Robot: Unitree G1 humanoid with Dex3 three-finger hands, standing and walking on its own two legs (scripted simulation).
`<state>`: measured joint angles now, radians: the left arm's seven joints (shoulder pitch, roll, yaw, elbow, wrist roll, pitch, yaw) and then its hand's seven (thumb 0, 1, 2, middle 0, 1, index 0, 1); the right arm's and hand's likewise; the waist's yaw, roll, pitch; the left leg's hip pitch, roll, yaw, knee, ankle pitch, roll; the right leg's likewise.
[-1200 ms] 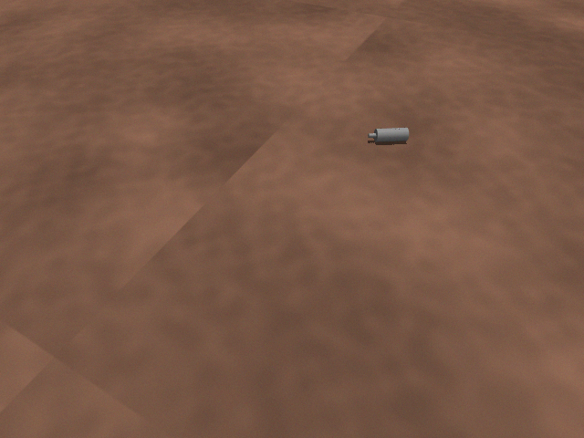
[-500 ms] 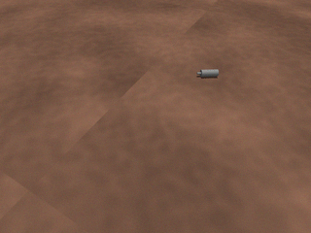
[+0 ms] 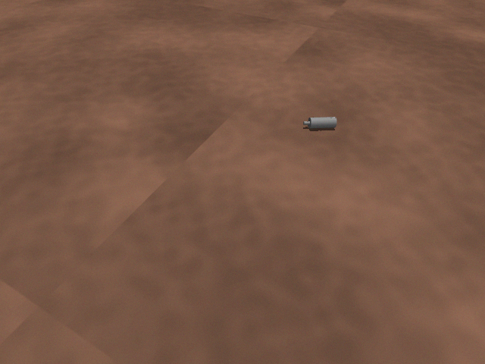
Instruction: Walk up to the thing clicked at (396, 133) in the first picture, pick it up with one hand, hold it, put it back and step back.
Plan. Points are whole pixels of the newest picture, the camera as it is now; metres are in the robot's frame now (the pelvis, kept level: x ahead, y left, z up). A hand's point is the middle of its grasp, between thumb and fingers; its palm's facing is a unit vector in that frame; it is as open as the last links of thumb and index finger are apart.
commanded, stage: walk up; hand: left
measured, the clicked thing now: (319, 122) +1.87 -0.49 -0.74
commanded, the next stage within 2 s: none
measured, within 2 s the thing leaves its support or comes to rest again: neither
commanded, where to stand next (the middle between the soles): +1.47 -0.77 m, yaw +3 degrees
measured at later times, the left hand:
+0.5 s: hand (186, 354) +0.20 +0.12 -0.15, palm faces +0.05 -0.95 -0.32, open 7.4 cm
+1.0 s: hand (227, 208) +0.55 +0.07 -0.15, palm faces -0.09 -0.95 -0.31, open 7.4 cm
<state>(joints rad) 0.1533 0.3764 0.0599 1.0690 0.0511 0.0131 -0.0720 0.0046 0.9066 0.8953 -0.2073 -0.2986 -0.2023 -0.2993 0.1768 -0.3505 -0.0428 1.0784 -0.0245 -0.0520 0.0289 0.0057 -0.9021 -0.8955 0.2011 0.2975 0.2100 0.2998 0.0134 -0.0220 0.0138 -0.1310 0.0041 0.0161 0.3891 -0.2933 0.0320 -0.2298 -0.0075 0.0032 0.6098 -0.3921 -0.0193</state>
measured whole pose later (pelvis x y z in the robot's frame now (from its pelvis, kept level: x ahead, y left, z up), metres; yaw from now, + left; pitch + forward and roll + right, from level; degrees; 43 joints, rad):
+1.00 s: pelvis +0.42 -0.20 -0.01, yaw -2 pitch -3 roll +1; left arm 0.16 0.48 0.10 0.88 0.02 0.00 -0.14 0.01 0.91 0.90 -0.20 -0.30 -0.20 -0.30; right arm 0.37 -0.42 -0.05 0.91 -0.01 -0.12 0.02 0.01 -0.90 -0.90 0.20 0.30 0.21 0.30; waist -0.02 -0.09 0.07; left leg -0.09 0.08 0.14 0.47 -0.32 -0.03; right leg -0.57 -0.13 0.05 0.85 -0.23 0.00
